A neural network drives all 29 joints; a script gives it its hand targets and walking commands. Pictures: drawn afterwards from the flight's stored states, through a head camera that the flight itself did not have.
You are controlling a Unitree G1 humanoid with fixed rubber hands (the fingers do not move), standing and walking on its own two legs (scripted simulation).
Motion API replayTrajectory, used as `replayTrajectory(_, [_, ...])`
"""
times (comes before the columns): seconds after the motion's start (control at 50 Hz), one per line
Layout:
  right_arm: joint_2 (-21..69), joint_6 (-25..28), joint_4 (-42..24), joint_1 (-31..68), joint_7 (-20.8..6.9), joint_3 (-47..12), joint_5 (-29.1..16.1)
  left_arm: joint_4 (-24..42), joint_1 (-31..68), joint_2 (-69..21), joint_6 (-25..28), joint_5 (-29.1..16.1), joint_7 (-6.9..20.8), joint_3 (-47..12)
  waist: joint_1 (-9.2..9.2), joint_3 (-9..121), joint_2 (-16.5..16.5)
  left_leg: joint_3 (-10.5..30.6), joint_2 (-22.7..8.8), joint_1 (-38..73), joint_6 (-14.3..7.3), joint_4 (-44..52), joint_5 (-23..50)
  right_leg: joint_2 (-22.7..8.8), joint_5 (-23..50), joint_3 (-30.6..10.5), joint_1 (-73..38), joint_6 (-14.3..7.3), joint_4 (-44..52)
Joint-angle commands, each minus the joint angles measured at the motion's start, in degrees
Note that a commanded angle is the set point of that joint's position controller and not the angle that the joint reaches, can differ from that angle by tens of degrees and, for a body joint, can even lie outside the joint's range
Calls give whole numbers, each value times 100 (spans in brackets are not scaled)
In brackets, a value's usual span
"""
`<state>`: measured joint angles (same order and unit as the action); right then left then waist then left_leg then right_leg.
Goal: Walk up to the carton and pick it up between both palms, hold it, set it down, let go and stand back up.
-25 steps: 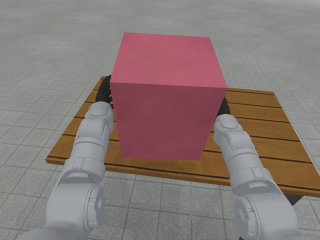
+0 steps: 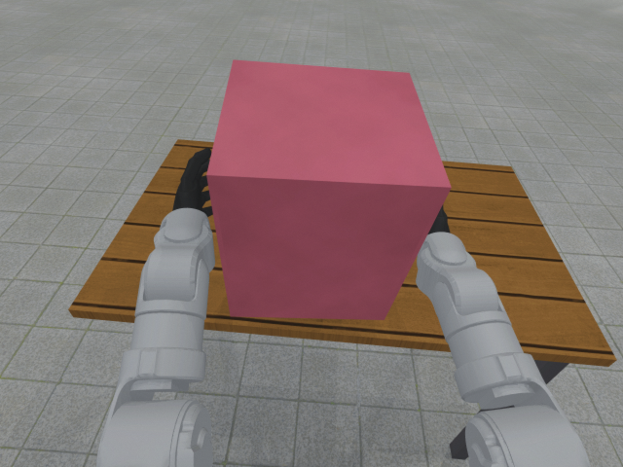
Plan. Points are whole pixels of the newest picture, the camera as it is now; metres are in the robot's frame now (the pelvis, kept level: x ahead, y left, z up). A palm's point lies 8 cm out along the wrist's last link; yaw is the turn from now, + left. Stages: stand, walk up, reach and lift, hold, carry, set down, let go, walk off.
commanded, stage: reach and lift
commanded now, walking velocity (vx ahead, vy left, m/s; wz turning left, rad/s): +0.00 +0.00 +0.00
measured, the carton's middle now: (315, 201) +0.40 -0.01 +0.17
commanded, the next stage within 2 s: hold in 0.98 s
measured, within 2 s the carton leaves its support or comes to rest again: neither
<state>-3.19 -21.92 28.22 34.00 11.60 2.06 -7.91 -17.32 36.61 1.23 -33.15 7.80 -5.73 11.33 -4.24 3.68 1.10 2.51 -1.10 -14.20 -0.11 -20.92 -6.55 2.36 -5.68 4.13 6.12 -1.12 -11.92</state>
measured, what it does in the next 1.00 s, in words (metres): stands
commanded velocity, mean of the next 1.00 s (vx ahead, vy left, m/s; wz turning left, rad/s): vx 0.00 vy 0.00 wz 0.00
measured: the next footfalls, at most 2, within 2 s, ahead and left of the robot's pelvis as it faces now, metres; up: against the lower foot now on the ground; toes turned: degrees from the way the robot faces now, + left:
none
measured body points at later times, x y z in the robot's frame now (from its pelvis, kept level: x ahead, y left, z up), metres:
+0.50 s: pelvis +0.00 -0.01 +0.00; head -0.02 +0.03 +0.45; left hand +0.40 +0.15 +0.19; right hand +0.38 -0.16 +0.17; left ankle +0.05 +0.11 -0.75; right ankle +0.01 -0.11 -0.75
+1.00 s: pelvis +0.00 +0.00 +0.00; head -0.02 +0.03 +0.45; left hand +0.40 +0.14 +0.20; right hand +0.38 -0.16 +0.18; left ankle +0.05 +0.11 -0.75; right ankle +0.01 -0.11 -0.75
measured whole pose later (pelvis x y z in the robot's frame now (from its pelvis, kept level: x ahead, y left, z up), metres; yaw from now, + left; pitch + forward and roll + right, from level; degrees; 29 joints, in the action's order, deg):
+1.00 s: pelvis +0.00 +0.00 +0.00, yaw +0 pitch -3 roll -2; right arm -3.9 -28.0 21.7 36.1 12.5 1.7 -11.1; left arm -6.1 38.5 0.4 -43.8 12.7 -3.2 12.6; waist -5.5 0.7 2.5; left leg 2.3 -0.8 -9.7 -0.1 -19.7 -6.8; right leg 2.1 -6.2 3.9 1.8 -1.0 -11.2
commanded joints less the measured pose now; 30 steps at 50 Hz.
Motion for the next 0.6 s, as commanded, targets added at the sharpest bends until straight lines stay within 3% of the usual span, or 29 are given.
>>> replayTrajectory(0.0, [3034,595,-3101,6158,-447,-1988,-506,1685,4219,-3746,335,-962,928,-2963,-8,3688,-386,66,113,2040,3,-68,1438,105,1350,-27,-469,149,-22])
replayTrajectory(0.1, [2871,486,-2747,6290,-486,-1711,-371,1375,4351,-3519,115,-857,963,-2697,43,3099,-223,-18,92,1734,-140,193,393,16,409,2,-151,190,94])
replayTrajectory(0.16, [2855,470,-2649,6395,-516,-1570,-310,1279,4440,-3491,69,-843,970,-2612,41,3168,-268,-66,91,1691,-177,224,238,0,206,6,-102,197,108])
replayTrajectory(0.34, [2761,334,-2488,6239,-420,-1437,-330,1336,4542,-3371,-40,-698,1090,-2437,-99,3485,-412,-75,189,1786,-144,120,693,-9,791,9,-443,253,15])
replayTrajectory(0.58, [2562,188,-2995,5993,-266,-1664,-639,2066,4290,-3389,-313,-659,1178,-2709,-250,3414,-542,9,225,2292,89,-33,1643,82,1505,92,-607,234,15])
